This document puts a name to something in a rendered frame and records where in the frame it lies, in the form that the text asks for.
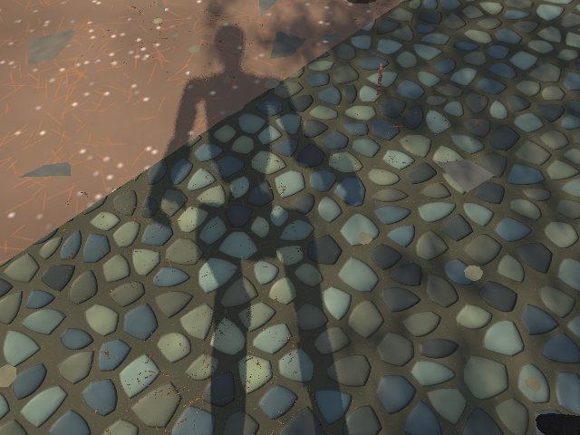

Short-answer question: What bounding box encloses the robot right hand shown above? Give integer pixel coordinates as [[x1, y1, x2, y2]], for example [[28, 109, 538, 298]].
[[536, 413, 580, 435]]

